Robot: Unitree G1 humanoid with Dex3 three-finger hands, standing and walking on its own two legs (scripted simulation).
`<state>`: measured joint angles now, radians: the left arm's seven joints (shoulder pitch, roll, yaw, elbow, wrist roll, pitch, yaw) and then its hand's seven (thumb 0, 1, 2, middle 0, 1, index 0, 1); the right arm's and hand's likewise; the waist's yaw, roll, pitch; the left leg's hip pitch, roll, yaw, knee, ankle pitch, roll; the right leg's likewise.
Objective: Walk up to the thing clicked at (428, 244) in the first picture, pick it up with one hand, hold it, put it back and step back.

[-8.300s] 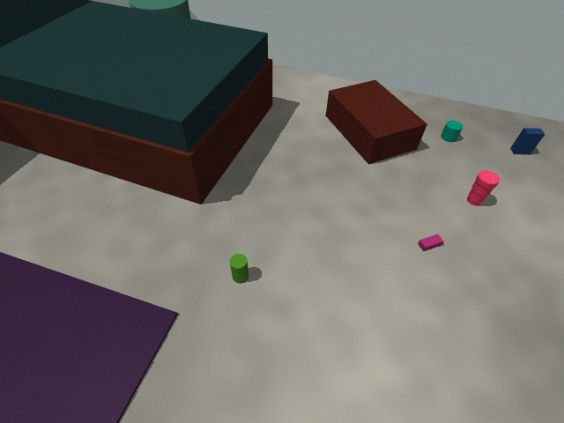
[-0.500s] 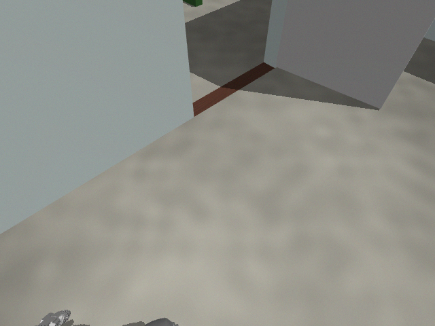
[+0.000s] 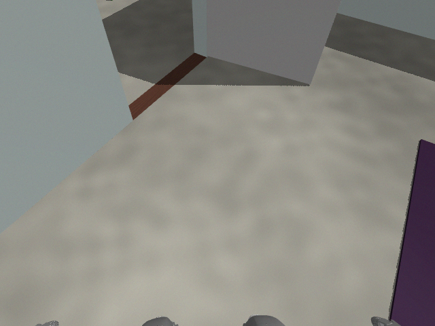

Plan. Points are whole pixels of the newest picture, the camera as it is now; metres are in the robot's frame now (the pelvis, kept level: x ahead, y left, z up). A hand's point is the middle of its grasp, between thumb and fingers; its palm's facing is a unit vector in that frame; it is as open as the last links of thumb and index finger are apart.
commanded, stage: walk up
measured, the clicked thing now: out of the picture -0.67 +0.88 -0.74
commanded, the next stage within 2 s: stand in 0.86 s
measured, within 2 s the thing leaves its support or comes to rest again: neither
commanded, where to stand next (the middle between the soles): +0.08 +0.02 m, yaw -9 degrees
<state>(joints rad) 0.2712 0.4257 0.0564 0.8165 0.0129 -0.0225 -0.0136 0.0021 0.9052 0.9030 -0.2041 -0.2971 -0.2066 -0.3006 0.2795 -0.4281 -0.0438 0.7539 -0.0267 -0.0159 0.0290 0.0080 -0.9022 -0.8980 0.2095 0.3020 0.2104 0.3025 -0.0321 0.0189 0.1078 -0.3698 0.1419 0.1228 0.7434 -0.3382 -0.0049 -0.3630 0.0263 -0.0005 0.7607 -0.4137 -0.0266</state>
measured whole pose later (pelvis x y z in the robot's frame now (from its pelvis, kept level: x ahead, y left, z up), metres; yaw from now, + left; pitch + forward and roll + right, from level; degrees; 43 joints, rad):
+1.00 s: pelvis +0.01 +0.02 +0.02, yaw -10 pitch -2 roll +1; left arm 0.09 0.35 -0.01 1.09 0.00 -0.02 -0.01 0.00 0.90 0.90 -0.20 -0.30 -0.21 -0.30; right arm 0.10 -0.38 -0.01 1.10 0.00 -0.01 0.02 0.01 -0.91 -0.90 0.20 0.30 0.20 0.30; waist -0.03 0.01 0.07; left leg -0.17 0.06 0.09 0.44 -0.23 -0.03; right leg -0.22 0.03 0.13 0.47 -0.22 0.02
